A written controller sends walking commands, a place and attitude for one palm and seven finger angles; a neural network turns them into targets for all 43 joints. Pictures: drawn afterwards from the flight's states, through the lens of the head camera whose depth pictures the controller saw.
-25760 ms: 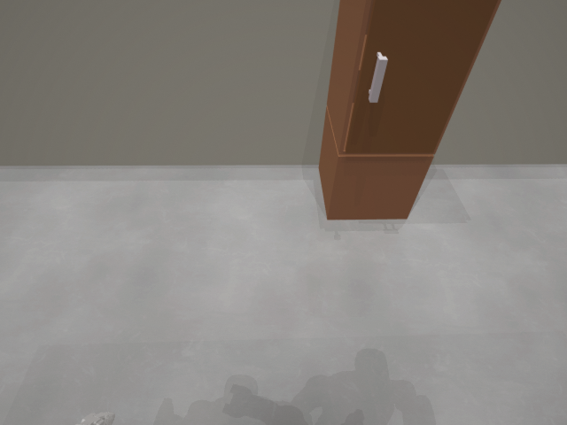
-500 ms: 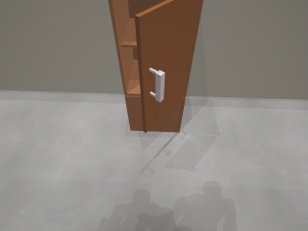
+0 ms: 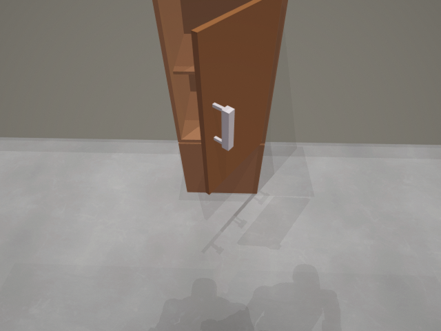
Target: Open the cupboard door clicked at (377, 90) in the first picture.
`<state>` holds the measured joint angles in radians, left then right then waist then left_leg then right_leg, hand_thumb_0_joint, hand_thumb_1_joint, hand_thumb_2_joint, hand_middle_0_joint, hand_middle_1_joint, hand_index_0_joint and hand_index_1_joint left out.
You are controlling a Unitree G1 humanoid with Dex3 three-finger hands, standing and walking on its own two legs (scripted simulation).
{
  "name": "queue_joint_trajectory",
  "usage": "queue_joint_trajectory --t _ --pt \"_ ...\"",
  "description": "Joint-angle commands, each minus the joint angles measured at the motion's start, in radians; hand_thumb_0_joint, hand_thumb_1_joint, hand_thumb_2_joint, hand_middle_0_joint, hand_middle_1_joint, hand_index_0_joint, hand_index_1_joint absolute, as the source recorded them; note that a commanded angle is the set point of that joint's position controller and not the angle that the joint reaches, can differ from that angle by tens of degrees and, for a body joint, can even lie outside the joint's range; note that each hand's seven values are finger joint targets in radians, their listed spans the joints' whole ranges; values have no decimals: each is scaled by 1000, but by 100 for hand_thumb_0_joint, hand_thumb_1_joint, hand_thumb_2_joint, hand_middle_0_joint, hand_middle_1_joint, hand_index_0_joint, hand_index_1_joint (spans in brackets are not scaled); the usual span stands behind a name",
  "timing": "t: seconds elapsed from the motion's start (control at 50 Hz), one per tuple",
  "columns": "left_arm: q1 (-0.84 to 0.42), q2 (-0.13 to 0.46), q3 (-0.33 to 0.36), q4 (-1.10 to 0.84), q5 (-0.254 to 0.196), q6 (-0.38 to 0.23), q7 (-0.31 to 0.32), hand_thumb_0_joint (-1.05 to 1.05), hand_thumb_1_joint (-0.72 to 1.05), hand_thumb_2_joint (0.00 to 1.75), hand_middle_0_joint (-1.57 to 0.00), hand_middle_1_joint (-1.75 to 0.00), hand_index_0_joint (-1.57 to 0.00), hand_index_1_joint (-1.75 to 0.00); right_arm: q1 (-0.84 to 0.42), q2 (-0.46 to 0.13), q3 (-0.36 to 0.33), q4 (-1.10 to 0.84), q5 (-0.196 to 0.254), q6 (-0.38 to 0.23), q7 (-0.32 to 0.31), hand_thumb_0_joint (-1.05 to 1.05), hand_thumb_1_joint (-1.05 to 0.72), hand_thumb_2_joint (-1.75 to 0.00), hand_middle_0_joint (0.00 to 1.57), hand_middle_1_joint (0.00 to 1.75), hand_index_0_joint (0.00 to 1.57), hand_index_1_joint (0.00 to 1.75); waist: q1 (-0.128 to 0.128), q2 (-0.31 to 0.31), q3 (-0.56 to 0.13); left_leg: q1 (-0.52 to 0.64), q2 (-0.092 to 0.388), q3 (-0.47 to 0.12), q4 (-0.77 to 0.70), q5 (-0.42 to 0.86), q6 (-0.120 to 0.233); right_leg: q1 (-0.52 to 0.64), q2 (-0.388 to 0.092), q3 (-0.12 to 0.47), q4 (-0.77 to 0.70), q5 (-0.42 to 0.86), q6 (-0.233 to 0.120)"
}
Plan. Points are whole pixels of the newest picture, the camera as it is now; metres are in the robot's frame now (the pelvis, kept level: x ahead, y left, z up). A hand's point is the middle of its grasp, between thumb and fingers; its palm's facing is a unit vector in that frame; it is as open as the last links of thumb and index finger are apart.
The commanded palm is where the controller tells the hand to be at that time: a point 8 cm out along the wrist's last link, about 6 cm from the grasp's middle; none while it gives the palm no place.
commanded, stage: look to check the result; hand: left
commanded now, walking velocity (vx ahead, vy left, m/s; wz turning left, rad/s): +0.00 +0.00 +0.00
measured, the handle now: (222, 126) +0.65 +0.03 -0.03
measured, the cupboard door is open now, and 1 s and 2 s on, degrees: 53 53 53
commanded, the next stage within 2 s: walk to a spot facing it in 0.56 s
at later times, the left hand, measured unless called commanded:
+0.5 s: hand out of the picture +0.06 +0.21 -0.17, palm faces +0.00 -0.96 -0.27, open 7.4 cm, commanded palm none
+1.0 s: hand out of the picture +0.08 +0.19 -0.18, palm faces -0.10 -0.96 -0.26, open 7.4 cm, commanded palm none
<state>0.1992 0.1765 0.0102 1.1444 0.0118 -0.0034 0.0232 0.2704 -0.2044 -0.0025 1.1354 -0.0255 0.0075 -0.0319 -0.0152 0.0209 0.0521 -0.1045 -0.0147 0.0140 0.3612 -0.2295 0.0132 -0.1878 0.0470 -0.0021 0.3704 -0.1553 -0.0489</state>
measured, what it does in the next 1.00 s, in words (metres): stands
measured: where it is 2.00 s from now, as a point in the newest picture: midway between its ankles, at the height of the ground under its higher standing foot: outside the picture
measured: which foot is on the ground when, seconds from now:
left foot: down 0.00-1.00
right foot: down 0.00-1.00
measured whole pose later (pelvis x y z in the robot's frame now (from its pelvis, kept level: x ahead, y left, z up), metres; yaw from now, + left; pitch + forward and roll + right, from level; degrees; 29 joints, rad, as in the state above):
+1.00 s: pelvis +0.01 -0.01 -0.01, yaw -8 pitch +0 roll +2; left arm 0.17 0.22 0.06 1.04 0.02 0.07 0.00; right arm 0.20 -0.21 -0.03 1.02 -0.03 0.03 -0.05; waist 0.00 -0.01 0.11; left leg -0.13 0.01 0.14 0.47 -0.33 0.01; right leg -0.37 0.06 0.05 0.77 -0.38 -0.03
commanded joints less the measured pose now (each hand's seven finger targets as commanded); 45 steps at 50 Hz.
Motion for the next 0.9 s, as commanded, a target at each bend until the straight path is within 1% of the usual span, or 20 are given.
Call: queue_joint_trajectory --t 0.0,0.04,0.08,0.12,0.18,0.22,0.28,0.3,0.44,0.54,0.64,0.66,0.68,0.7,0.72,0.74,0.78,0.82,0.86,0.88 --pt "10 159 30 -39 -5 -18 7 0 90 90 -20 -30 -20 -30 41 -108 -17 -23 3 -17 -5 0 -90 -90 20 30 20 30 6 -3 19 -74 108 -86 -75 43 25 19 -134 130 -79 -10 -14" --pt "7 161 32 -41 -4 -18 7 0 90 90 -20 -30 -20 -30 43 -108 -18 -25 4 -18 -4 0 -90 -90 20 30 20 30 4 -11 16 -72 108 -87 -73 47 26 18 -134 128 -77 -10 -14" --pt "5 164 32 -41 -5 -20 7 0 90 90 -20 -30 -20 -30 41 -112 -19 -24 3 -20 -5 0 -90 -90 20 30 20 30 4 0 -4 -60 108 -86 -71 68 26 32 -136 130 -72 24 -16" --pt "4 168 35 -43 -5 -23 8 0 90 90 -20 -30 -20 -30 41 -121 -21 -28 6 -21 -6 0 -90 -90 20 30 20 30 5 -13 -27 -51 111 -85 -64 85 27 47 -136 126 -64 58 -16" --pt "-5 171 32 -40 -5 -22 7 0 90 90 -20 -30 -20 -30 32 -120 -20 -25 5 -21 -6 0 -90 -90 20 30 20 30 4 -7 -7 -55 113 -84 -71 90 24 41 -139 122 -62 75 -14" --pt "-5 178 34 -44 -5 -23 8 0 90 90 -20 -30 -20 -30 29 -127 -22 -29 6 -20 -6 0 -90 -90 20 30 20 30 6 -22 -8 -52 112 -83 -67 92 25 41 -138 121 -65 75 -14" --pt "-15 179 33 -43 -5 -22 7 0 90 90 -20 -30 -20 -30 24 -127 -22 -26 4 -20 -6 0 -90 -90 20 30 20 30 3 -12 -3 -50 115 -84 -72 101 24 43 -141 122 -62 96 -14" --pt "-17 184 33 -46 -5 -24 7 0 90 90 -20 -30 -20 -30 22 -131 -22 -28 5 -21 -5 0 -90 -90 20 30 20 30 3 -25 -9 -48 114 -87 -72 104 23 49 -141 122 -62 102 -13" --pt "-37 204 38 -55 -4 -28 7 0 90 90 -20 -30 -20 -30 -1 -150 -27 -34 5 -23 -4 0 -90 -90 20 30 20 30 1 -18 -43 -22 116 -86 -69 136 23 69 -145 121 -57 150 -13" --pt "-48 215 37 -57 -4 -29 7 0 90 90 -20 -30 -20 -30 -23 -165 -28 -38 5 -24 -4 0 -90 -90 20 30 20 30 1 -12 -39 -9 120 -85 -72 163 21 67 -148 119 -54 186 -14" --pt "-60 226 37 -57 -3 -28 5 0 90 90 -20 -30 -20 -30 -41 -176 -27 -38 4 -23 -1 0 -90 -90 20 30 20 30 2 -18 -27 -8 121 -87 -82 150 21 61 -147 121 -65 157 -12" --pt "-61 228 36 -57 -4 -29 4 0 90 90 -20 -30 -20 -30 -41 -183 -26 -40 4 -24 -1 0 -90 -90 20 30 20 30 2 -22 -44 0 122 -87 -82 154 20 69 -147 122 -63 164 -12" --pt "-61 217 37 -59 -4 -24 4 0 90 90 -20 -30 -20 -30 -37 -171 -27 -40 4 -22 -3 0 -90 -90 20 30 20 30 1 -14 -43 8 125 -76 -69 163 17 56 -145 132 -53 192 -12" --pt "-44 181 31 -57 -4 -14 6 0 90 90 -20 -30 -20 -30 -18 -128 -20 -36 3 -15 -5 0 -90 -90 20 30 20 30 -1 -25 -41 11 126 -58 -48 170 11 42 -146 136 -36 226 -8" --pt "-28 167 34 -61 -4 -7 8 0 90 90 -20 -30 -20 -30 2 -112 -19 -38 5 -8 -7 0 -90 -90 20 30 20 30 -2 -29 -47 15 125 -37 -23 159 8 30 -144 144 -23 244 -6" --pt "-31 178 39 -65 -3 0 6 0 90 90 -20 -30 -20 -30 10 -117 -24 -42 5 -3 -10 0 -90 -90 20 30 20 30 -6 -29 -37 7 128 -32 -10 142 6 18 -142 155 -6 254 -8" --pt "-33 192 51 -90 -1 11 2 0 90 90 -20 -30 -20 -30 10 -135 -37 -63 5 6 -14 0 -90 -90 20 30 20 30 -8 -31 -30 3 137 -13 13 106 7 -19 -137 176 22 262 -15" --pt "-38 196 61 -118 3 22 -3 0 90 90 -20 -30 -20 -30 6 -150 -50 -93 5 13 -17 0 -90 -90 20 30 20 30 -9 -27 -31 5 155 -13 29 71 18 -67 -119 184 55 237 -14" --pt "-51 188 68 -151 5 30 -10 0 90 90 -20 -30 -20 -30 1 -172 -62 -118 1 15 -21 0 -90 -90 20 30 20 30 -12 19 -27 24 204 -49 10 76 41 -136 -81 166 135 207 -8" --pt "-57 183 71 -166 6 34 -14 0 90 90 -20 -30 -20 -30 -2 -186 -68 -131 -1 15 -23 0 -90 -90 20 30 20 30 -12 51 -11 28 248 -85 -12 87 64 -183 -55 141 204 155 1"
